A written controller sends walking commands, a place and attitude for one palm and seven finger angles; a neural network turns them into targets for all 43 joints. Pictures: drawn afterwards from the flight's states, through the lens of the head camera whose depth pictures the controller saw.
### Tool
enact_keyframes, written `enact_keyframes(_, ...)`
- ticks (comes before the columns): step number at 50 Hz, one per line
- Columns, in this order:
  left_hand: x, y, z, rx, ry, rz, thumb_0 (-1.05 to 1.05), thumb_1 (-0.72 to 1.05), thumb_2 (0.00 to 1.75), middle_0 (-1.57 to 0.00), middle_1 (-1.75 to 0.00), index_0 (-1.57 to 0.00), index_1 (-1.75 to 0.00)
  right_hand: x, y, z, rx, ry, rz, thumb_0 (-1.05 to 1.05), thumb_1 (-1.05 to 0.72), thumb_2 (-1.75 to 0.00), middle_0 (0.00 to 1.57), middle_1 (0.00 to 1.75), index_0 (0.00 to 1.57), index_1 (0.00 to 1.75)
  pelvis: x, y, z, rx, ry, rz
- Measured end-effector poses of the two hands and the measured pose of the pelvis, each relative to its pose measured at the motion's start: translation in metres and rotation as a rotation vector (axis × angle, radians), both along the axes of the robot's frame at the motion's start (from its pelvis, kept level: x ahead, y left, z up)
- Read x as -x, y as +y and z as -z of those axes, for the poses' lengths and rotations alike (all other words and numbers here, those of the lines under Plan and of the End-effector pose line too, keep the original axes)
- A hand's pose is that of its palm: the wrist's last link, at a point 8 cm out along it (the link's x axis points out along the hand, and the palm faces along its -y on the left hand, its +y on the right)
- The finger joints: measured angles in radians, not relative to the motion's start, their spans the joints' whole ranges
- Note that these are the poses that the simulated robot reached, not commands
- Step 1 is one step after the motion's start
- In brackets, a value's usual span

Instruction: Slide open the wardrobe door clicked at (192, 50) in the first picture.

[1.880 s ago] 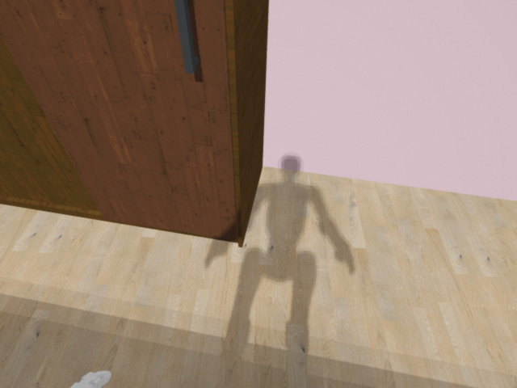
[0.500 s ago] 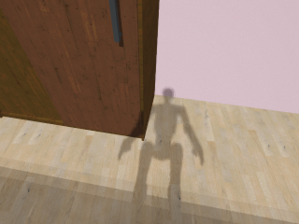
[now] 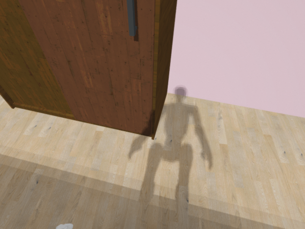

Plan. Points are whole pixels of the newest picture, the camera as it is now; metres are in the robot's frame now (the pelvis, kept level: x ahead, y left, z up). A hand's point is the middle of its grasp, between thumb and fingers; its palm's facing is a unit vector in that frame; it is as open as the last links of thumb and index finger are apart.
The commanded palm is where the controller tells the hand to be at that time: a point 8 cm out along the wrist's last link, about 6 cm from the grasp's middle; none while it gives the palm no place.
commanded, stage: walk to a spot facing it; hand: right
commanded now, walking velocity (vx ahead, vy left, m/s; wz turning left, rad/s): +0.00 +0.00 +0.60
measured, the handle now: (132, 0) +0.85 +0.11 +0.22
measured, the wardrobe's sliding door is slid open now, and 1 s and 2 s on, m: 0.00 0.00 0.00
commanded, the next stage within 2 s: none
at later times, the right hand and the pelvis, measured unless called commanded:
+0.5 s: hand out of the picture +0.05 -0.15 -0.15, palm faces -0.17 +0.95 -0.27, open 7.3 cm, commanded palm none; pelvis -0.03 +0.04 +0.00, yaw +15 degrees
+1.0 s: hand out of the picture +0.12 -0.22 -0.17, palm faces -0.46 +0.86 -0.23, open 7.3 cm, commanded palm none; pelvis -0.05 -0.06 +0.01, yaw +34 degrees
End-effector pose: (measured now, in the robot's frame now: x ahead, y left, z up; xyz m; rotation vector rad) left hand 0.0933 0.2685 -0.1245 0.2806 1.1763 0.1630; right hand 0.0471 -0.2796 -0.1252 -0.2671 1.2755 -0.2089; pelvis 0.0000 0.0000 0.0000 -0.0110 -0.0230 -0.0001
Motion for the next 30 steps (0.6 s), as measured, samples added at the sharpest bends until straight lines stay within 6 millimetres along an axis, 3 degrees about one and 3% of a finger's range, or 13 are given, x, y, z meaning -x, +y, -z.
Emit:
enact_keyframes(6,0.040,0.000,0.021,0.057,0.029,-0.087,0.00,0.91,0.90,-0.20,-0.30,-0.20,-0.30,0.003,0.029,0.012,-0.033,0.040,-0.050,0.00,-0.91,-0.90,0.20,0.29,0.20,0.30,0.010,0.012,0.011,0.030,-0.010,-0.081)
enact_keyframes(12,0.071,0.021,0.047,0.101,0.068,-0.171,0.00,0.91,0.90,-0.20,-0.30,-0.20,-0.30,0.002,0.062,0.013,-0.020,0.011,-0.093,0.00,-0.91,-0.90,0.20,0.30,0.20,0.30,0.016,0.034,0.023,0.017,-0.014,-0.132)
enact_keyframes(21,0.088,0.042,0.016,0.085,0.022,-0.259,0.00,0.91,0.90,-0.20,-0.30,-0.20,-0.30,0.004,0.087,-0.007,-0.042,0.031,-0.147,0.00,-0.91,-0.90,0.20,0.30,0.21,0.30,0.027,0.044,-0.002,0.037,0.020,-0.225)
enact_keyframes(30,0.105,0.042,0.002,0.029,-0.033,-0.339,0.00,0.91,0.90,-0.20,-0.30,-0.20,-0.29,-0.022,0.078,-0.007,-0.051,-0.016,-0.235,0.00,-0.91,-0.90,0.20,0.30,0.21,0.30,0.033,0.028,-0.004,0.019,0.026,-0.317)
